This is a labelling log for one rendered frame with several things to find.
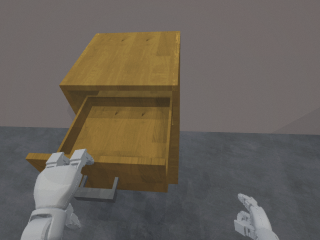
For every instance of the right robot forearm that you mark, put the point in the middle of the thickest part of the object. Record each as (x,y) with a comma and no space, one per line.
(265,234)

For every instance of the drawer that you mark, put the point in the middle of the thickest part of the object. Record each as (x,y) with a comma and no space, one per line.
(128,136)

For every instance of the cabinet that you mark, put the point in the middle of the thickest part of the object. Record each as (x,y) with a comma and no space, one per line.
(130,64)

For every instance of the right robot hand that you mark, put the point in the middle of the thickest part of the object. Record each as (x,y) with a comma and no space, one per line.
(247,223)

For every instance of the left robot forearm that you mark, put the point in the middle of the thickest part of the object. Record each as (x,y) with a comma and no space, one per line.
(45,223)

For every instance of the handle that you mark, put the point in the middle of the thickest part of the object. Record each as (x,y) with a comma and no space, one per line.
(96,194)

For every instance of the left robot hand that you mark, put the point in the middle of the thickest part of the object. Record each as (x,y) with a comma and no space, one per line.
(57,184)

